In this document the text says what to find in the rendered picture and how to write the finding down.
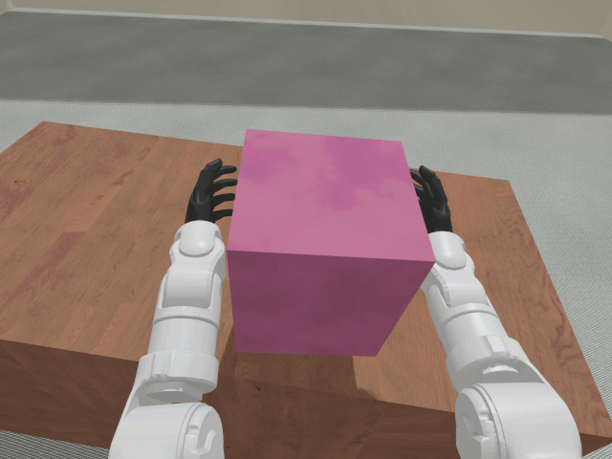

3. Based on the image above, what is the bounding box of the left robot hand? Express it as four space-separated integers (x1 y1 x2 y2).
185 159 238 224

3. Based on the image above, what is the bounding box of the robot left forearm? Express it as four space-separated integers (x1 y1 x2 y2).
108 220 226 459

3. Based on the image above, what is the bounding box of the right robot hand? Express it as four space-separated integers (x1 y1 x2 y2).
409 165 453 234

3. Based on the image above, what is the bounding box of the right robot upper arm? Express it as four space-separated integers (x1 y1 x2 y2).
455 382 581 459

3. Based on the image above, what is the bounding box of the carton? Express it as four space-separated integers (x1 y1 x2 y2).
227 129 436 357

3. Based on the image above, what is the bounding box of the left robot upper arm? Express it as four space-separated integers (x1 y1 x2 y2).
110 402 225 459

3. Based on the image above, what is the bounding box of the robot right forearm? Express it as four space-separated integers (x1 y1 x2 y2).
420 231 582 459

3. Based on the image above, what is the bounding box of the pedestal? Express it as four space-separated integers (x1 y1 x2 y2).
0 121 612 459

